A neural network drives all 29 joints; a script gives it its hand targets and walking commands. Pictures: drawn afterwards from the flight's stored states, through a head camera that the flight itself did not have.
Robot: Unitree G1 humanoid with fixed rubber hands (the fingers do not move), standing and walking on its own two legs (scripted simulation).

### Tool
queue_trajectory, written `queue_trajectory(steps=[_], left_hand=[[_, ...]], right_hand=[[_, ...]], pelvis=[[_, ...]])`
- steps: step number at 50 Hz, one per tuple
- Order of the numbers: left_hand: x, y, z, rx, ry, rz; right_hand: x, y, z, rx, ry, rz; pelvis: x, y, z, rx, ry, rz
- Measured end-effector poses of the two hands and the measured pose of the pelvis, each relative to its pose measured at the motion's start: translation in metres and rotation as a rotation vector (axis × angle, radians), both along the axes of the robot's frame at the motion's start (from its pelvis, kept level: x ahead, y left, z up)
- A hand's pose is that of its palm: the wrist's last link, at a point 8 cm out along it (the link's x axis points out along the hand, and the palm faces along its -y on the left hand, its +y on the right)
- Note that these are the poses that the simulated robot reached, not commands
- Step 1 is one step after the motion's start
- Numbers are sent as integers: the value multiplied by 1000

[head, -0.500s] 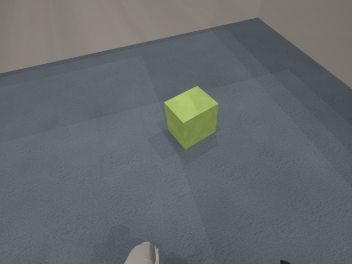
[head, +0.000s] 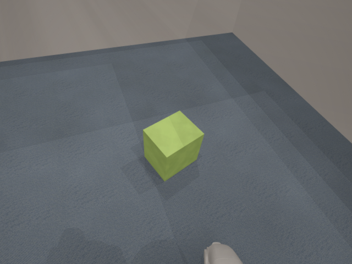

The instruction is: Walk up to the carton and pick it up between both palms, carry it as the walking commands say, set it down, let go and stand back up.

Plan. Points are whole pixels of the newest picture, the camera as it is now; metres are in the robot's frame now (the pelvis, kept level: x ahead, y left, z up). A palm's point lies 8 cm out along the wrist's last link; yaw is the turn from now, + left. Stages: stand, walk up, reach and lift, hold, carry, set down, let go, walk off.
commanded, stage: walk up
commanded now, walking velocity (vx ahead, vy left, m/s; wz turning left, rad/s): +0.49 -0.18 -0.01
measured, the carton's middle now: (172, 146) +0.84 -0.05 -0.64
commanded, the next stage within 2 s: none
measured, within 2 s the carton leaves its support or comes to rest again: neither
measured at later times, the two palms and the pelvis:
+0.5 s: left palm (109, 235) +0.21 +0.16 -0.13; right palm (283, 211) +0.27 -0.33 -0.15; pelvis +0.20 -0.09 -0.01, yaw +2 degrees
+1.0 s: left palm (105, 193) +0.34 +0.20 -0.16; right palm (275, 193) +0.31 -0.31 -0.12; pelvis +0.28 -0.05 +0.00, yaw +0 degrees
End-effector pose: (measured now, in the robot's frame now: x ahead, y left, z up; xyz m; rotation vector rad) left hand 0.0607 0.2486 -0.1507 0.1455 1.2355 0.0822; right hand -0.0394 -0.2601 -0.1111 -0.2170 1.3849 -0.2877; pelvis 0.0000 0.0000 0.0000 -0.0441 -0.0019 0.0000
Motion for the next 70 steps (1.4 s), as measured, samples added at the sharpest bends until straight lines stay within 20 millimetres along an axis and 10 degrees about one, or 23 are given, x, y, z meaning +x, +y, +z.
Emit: queue_trajectory(steps=[7, 14, 23, 30, 36, 44, 55, 70], left_hand=[[138, -46, 12, -40, -133, -97], [240, -96, 8, 23, -226, -110], [172, -87, 21, 119, -18, 71], [117, -81, 23, 108, 161, 163], [126, -71, 0, 33, 234, 182], [218, -53, -11, 14, 152, 120], [310, -70, 3, 50, -2, 12], [294, -135, 17, 73, -41, 35]], right_hand=[[-4, 1, -4, 55, 122, -107], [73, -39, -45, 112, 159, -94], [276, -73, -45, 123, -101, 99], [370, -56, -29, 142, -213, 174], [424, -25, -19, 106, -298, 202], [395, -14, -17, 43, -186, 117], [326, -78, -16, -22, -47, 4], [319, -92, -48, 133, -6, 26]], pelvis=[[64, -24, -2, 12, -5, -2], [142, -70, -28, 40, 21, 7], [194, -89, -8, 59, 5, 28], [227, -79, -2, 63, -2, 27], [261, -53, -10, 25, 1, 26], [284, -38, -7, 10, -9, 11], [280, -72, -6, 6, 13, -16], [282, -116, -7, 38, -14, 2]])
